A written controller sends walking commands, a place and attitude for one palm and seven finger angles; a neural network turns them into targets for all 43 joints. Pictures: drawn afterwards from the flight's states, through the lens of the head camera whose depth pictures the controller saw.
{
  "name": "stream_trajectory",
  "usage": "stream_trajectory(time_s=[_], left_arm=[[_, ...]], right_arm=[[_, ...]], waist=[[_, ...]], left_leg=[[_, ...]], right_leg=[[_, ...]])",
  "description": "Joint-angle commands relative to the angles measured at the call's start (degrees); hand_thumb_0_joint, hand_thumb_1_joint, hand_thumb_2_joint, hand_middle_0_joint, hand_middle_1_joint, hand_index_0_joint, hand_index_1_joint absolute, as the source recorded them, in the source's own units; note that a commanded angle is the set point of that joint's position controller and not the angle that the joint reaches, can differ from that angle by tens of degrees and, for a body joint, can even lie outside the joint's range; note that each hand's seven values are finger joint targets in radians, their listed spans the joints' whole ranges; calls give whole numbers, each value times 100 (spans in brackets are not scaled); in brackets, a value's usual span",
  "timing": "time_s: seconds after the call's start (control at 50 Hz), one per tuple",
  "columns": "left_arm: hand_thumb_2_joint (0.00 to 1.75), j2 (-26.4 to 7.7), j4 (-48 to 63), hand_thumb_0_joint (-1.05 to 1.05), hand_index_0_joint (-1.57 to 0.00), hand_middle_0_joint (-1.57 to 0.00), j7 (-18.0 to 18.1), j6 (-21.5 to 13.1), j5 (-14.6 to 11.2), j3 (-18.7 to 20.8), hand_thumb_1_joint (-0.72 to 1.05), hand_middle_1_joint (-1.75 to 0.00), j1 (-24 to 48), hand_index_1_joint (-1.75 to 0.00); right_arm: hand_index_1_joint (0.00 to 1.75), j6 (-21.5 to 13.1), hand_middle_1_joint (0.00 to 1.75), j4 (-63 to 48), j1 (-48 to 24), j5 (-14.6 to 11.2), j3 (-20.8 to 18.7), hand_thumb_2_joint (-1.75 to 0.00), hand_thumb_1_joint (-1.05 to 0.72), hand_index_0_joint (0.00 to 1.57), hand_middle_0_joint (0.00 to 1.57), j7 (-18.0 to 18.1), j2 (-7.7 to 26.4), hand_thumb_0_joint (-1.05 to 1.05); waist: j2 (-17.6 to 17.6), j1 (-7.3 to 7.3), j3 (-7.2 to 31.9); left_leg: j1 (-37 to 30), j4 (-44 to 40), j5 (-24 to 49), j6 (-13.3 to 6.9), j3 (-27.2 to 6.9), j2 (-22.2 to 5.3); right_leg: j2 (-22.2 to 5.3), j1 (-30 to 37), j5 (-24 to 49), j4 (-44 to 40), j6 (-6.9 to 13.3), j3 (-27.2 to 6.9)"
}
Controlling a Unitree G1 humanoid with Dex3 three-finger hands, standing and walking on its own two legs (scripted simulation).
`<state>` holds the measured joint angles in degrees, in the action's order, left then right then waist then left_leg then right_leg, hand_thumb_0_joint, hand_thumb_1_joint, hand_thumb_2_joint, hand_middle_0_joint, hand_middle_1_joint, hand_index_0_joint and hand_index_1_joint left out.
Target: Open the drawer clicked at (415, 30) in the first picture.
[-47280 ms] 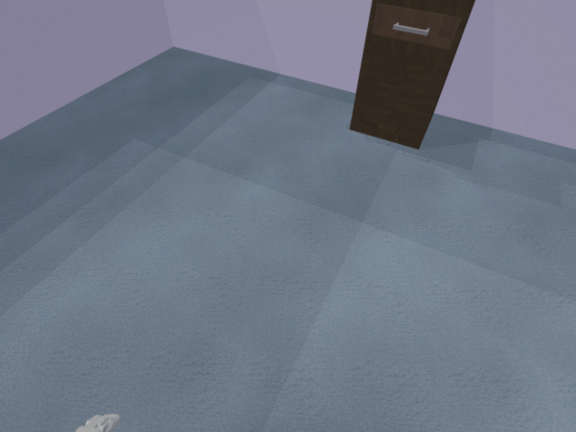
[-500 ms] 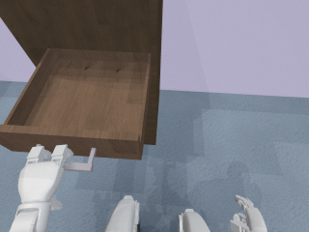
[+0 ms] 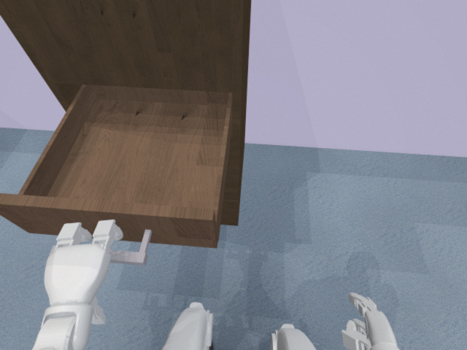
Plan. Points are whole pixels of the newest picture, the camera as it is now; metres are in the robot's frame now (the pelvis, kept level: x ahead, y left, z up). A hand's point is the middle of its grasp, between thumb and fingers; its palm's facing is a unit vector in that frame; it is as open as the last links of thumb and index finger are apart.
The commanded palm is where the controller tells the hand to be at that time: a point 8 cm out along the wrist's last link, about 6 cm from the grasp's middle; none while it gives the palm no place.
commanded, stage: lift the hand off the handle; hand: left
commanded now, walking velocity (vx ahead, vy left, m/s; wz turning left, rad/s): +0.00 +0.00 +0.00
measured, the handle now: (103, 244) +0.29 +0.26 -0.02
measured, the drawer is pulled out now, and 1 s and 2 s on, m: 0.30 0.30 0.30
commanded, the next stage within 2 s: none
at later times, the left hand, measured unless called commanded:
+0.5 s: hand (81, 268) +0.24 +0.27 +0.01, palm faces +0.00 -0.04 -1.00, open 13.9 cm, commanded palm +0.22 +0.26 +0.06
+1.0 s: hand (73, 260) +0.24 +0.26 +0.04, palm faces +0.01 -0.07 -1.00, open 13.9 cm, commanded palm +0.22 +0.26 +0.10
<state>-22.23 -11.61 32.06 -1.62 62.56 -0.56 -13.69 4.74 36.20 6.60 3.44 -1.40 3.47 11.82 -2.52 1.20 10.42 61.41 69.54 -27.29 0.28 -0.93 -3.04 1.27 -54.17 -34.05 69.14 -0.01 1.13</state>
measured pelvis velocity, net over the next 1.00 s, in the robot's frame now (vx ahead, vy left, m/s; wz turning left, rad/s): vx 0.02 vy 0.00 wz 0.00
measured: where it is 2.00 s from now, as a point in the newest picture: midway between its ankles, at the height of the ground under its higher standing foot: outside the picture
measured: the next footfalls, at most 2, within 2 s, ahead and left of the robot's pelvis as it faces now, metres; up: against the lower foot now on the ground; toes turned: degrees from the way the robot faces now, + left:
none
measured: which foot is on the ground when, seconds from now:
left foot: down 0.00-1.00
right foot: down 0.00-1.00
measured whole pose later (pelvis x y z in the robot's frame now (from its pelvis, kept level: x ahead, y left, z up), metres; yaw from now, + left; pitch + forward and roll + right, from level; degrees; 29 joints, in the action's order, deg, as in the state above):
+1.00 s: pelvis +0.02 +0.00 +0.04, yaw +0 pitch +13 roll -1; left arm -24.1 -2.8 24.9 -3.8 58.4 1.5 -19.5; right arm 5.3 34.7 8.8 2.2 -1.9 2.9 12.8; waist -3.0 1.7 8.3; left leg 46.0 57.1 -24.0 0.2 0.3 -2.5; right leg 0.8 -39.3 -30.1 56.6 -0.1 0.2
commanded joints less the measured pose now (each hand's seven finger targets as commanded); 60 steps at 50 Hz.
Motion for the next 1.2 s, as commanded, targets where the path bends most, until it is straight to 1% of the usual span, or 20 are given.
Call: stream_trajectory(time_s=[0.0, 0.12, 0.18, 0.26, 0.3, 0.36, 0.4, 0.54, 0.62, 0.66, 0.74, 0.76, 0.82, 0.84, 0.86, 0.88, 0.94, 0.96, 1.06, 1.18], left_arm=[[30, -966, 1125, 0, -30, -30, 162, 82, -168, 582, -50, -120, 332, -120], [30, -926, 1167, 0, -30, -30, 19, 7, -195, 527, -50, -120, 155, -120], [30, -1079, 1000, 0, -30, -30, -23, -36, -188, 723, -50, -120, 100, -120], [30, -1245, 1146, 0, -30, -30, -22, -148, -191, 923, -50, -120, 63, -120], [30, -1194, 1285, 0, -30, -30, -45, -171, -246, 878, -50, -120, 71, -120], [30, -1271, 1314, 0, -30, -30, -83, -238, -276, 965, -50, -120, 133, -120], [30, -1137, 1418, 0, -30, -30, -129, -230, -312, 836, -50, -120, 7, -120], [30, -1268, 1352, 0, -30, -30, -240, -195, -334, 949, -50, -120, -60, -120], [30, -1403, 1578, 0, -30, -30, -290, -218, -374, 1084, -50, -120, 101, -120], [30, -1417, 1571, 0, -30, -30, -326, -229, -391, 1112, -50, -120, 20, -120], [30, -1308, 1578, 0, -30, -30, -425, -204, -480, 984, -50, -120, -173, -120], [30, -1384, 1712, 0, -30, -30, -428, -245, -472, 1032, -50, -120, 67, -120], [30, -1327, 1832, 0, -30, -30, -458, -282, -460, 987, -50, -120, -63, -120], [30, -1160, 1834, 0, -30, -30, -486, -267, -492, 819, -50, -120, -201, -120], [30, -1286, 1869, 0, -30, -30, -478, -277, -471, 950, -50, -120, -172, -120], [30, -1131, 1868, 0, -30, -30, -502, -257, -470, 788, -50, -120, -210, -120], [30, -1190, 1899, 0, -30, -30, -497, -214, -458, 859, -50, -120, -337, -120], [30, -1349, 2027, 0, -30, -30, -475, -226, -435, 1007, -50, -120, -212, -120], [30, -1416, 2086, 0, -30, -30, -468, -96, -431, 1086, -50, -120, -223, -120], [30, -1235, 2145, 0, -30, -30, -715, 6, -587, 800, -50, -120, -149, -120]], right_arm=[[30, -282, 30, -754, -229, -31, -238, -90, -90, 20, 20, 70, 768, 0], [30, -257, 30, -774, -267, -43, -211, -90, -90, 20, 20, 46, 748, 0], [30, -256, 30, -780, -227, -46, -232, -90, -90, 20, 20, 69, 761, 0], [30, -233, 30, -799, -274, -48, -228, -90, -90, 20, 20, 65, 748, 0], [30, -268, 30, -824, -230, -48, -244, -90, -90, 20, 20, 62, 757, 0], [30, -260, 30, -788, -224, -57, -256, -90, -90, 20, 20, 65, 757, 0], [30, -289, 30, -826, -198, -59, -274, -90, -90, 20, 20, 52, 759, 0], [30, -259, 30, -835, -187, -86, -275, -90, -90, 20, 20, 56, 764, 0], [30, -227, 30, -846, -227, -102, -227, -90, -90, 20, 20, 66, 744, 0], [30, -227, 30, -856, -201, -97, -250, -90, -90, 20, 20, 69, 750, 0], [30, -228, 30, -892, -200, -120, -252, -90, -90, 20, 20, 55, 760, 0], [30, -213, 30, -879, -231, -123, -233, -90, -90, 20, 20, 51, 754, 0], [30, -218, 30, -891, -227, -113, -234, -90, -90, 20, 20, 17, 748, 0], [30, -243, 30, -922, -189, -111, -271, -90, -90, 20, 20, 10, 754, 0], [30, -216, 30, -929, -213, -119, -252, -90, -90, 20, 20, -4, 747, 0], [30, -231, 30, -936, -208, -119, -270, -90, -90, 20, 20, -14, 751, 0], [30, -228, 30, -961, -189, -118, -283, -90, -90, 20, 20, -41, 751, 0], [30, -197, 30, -968, -229, -121, -251, -90, -90, 20, 20, -51, 757, 0], [30, -154, 30, -1010, -295, -152, -226, -90, -90, 20, 20, -66, 742, 0], [30, -200, 30, -1024, -282, -192, -231, -90, -90, 20, 20, -44, 753, 0]], waist=[[-118, -69, 1565], [-63, -46, 1360], [100, -32, 1128], [-47, 58, 1223], [-170, 26, 1295], [-2, 6, 1249], [-36, -13, 1335], [54, 1, 1022], [-72, 62, 1215], [41, 61, 1167], [-125, 18, 928], [-5, 2, 956], [-130, 40, 1016], [-165, 13, 965], [-30, 40, 962], [-112, 10, 912], [-61, 42, 883], [-3, 83, 947], [-116, 130, 859], [-99, 26, 729]], left_leg=[[-2392, -1055, 1137, -179, 33, 223], [-2446, -1199, 1118, -181, 124, 253], [-2328, -1219, 982, -201, 151, 280], [-2432, -1236, 1154, -193, 202, 308], [-2516, -1269, 1211, -201, 181, 304], [-2574, -1279, 1244, -204, 201, 312], [-2660, -1317, 1367, -210, 179, 305], [-2677, -1459, 1231, -217, 205, 323], [-2825, -1553, 1304, -204, 242, 344], [-2845, -1585, 1339, -202, 237, 342], [-2933, -1706, 1345, -207, 216, 341], [-2966, -1728, 1321, -201, 217, 333], [-3139, -1821, 1425, -181, 203, 323], [-3165, -1834, 1435, -196, 195, 321], [-3174, -1870, 1426, -179, 185, 314], [-3202, -1889, 1408, -188, 192, 316], [-3248, -1949, 1482, -186, 183, 307], [-3253, -1976, 1499, -169, 185, 307], [-3314, -2091, 1450, -158, 204, 317], [-3521, -2231, 1451, -187, 200, 314]], right_leg=[[218, 228, 1449, -1355, 231, 156], [182, 419, 1526, -1532, 205, 112], [185, 517, 1495, -1647, 200, 77], [177, 643, 1710, -1658, 201, 0], [171, 726, 1774, -1676, 211, 27], [184, 746, 1859, -1730, 188, -9], [178, 833, 1986, -1727, 197, 28], [185, 941, 1911, -1914, 179, 12], [160, 1086, 1947, -1974, 162, -21], [174, 1149, 2021, -2007, 158, -15], [186, 1241, 2035, -2114, 181, 10], [180, 1187, 1973, -2142, 160, -1], [182, 1243, 1967, -2153, 178, 43], [184, 1304, 2022, -2177, 190, 77], [191, 1262, 1947, -2190, 178, 79], [187, 1281, 1952, -2219, 183, 91], [191, 1383, 2021, -2237, 193, 118], [188, 1376, 2011, -2236, 182, 99], [187, 1486, 1936, -2329, 189, 95], [169, 1674, 2000, -2530, 171, 84]])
